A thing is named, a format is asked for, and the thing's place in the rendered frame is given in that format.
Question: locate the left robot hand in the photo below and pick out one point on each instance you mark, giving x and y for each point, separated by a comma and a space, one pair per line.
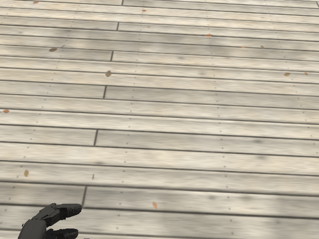
36, 228

